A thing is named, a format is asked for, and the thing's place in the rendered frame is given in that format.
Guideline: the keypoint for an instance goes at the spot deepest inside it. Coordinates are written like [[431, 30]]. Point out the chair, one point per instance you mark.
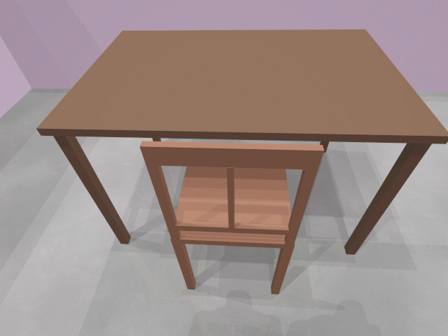
[[233, 194]]

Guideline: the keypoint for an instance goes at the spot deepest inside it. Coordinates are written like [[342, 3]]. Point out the table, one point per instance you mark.
[[276, 85]]

